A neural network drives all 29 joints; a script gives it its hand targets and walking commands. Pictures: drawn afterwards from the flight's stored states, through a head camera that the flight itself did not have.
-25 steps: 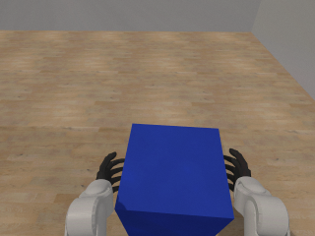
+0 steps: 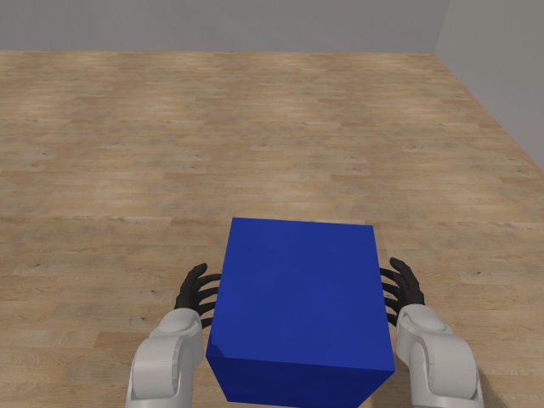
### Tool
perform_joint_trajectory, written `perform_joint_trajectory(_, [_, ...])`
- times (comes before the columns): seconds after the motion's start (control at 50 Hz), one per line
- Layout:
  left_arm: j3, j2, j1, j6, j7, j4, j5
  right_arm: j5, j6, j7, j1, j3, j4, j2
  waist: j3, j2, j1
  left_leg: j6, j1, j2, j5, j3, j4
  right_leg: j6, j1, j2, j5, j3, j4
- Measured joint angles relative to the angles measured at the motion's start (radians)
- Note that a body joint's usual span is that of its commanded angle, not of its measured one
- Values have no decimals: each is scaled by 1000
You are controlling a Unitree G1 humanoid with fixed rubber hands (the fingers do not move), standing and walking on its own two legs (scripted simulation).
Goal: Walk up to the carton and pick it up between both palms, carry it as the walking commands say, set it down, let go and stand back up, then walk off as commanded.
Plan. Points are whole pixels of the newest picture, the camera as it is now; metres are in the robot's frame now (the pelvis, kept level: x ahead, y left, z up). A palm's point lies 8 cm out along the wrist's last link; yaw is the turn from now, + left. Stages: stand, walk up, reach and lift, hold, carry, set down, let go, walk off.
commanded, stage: carry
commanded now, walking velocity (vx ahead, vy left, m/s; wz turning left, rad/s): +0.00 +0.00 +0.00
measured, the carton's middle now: (295, 319) +0.29 +0.00 -0.02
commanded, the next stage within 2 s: hold in 0.44 s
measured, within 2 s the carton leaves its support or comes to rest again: neither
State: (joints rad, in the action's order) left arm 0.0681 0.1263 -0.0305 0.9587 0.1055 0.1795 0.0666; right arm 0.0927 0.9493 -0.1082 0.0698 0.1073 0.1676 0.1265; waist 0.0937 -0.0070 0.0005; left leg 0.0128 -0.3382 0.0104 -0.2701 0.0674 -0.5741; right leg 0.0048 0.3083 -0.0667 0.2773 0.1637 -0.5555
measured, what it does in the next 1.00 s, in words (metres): stands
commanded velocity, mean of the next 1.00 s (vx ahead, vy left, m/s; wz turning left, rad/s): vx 0.00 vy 0.00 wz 0.00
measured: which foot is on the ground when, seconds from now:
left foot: down 0.00-1.00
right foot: down 0.00-1.00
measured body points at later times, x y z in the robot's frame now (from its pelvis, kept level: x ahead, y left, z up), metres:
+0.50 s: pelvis +0.00 +0.00 +0.00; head -0.01 +0.01 +0.45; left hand +0.27 +0.15 +0.02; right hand +0.28 -0.16 +0.03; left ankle +0.02 +0.13 -0.73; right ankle +0.01 -0.11 -0.73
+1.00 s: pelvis -0.03 +0.01 +0.00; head -0.03 +0.02 +0.45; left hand +0.27 +0.15 -0.02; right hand +0.27 -0.16 -0.01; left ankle +0.02 +0.13 -0.73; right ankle +0.01 -0.11 -0.73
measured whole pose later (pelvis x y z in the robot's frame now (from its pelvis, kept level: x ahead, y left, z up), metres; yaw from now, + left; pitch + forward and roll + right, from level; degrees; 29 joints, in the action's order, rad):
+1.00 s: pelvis -0.03 +0.01 +0.00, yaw -2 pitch -4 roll -1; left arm 0.21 0.11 -0.26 0.59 0.04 -0.42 0.18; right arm 0.26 0.59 -0.06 0.28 0.24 -0.41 0.14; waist -0.07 -0.01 0.00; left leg 0.01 -0.26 -0.01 -0.25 0.04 -0.58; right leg 0.01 0.23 -0.01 0.22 0.08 -0.53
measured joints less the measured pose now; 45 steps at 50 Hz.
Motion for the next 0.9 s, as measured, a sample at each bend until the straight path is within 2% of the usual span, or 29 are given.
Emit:
perform_joint_trajectory(0.44, [15, -1, -4, -97, -4, -93, 0, 24, -98, 14, 4, 1, -94, 0, -15, 0, 0, 0, 0, 0, 0, 0, 4, 0, 0, 0, 0, 0, 4])
perform_joint_trajectory(0.56, [26, -8, -11, -175, -10, -192, 0, 56, -171, 25, 12, 2, -188, 0, -42, 1, 0, -1, 28, -18, 6, -2, 24, -1, -40, 22, -29, -2, 60])
perform_joint_trajectory(0.76, [26, -8, -9, -226, -19, -196, 17, 54, -242, 32, 10, 2, -216, 0, -89, 1, 0, -2, 51, -27, 39, -21, 56, -1, -67, 35, -88, -22, 122])
perform_joint_trajectory(0.82, [38, -9, -40, -247, -36, -262, 45, 88, -264, 42, 36, 11, -275, 1, -90, 1, 0, -5, 67, -27, 39, -28, 56, -1, -78, 35, -88, -31, 117])
perform_joint_trajectory(0.9, [84, -5, -138, -295, -59, -438, 80, 135, -291, 48, 114, 69, -406, 7, -114, 1, 0, -8, 75, -23, 40, -28, 40, 0, -79, 50, -84, -67, 87])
